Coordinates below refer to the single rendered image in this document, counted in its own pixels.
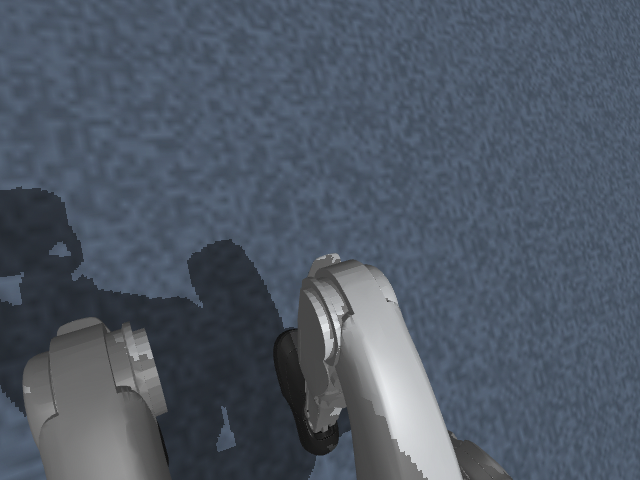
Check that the right robot hand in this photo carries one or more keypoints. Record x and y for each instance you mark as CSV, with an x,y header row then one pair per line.
x,y
475,463

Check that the right robot foot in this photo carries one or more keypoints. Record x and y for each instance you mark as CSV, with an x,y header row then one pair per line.
x,y
292,384

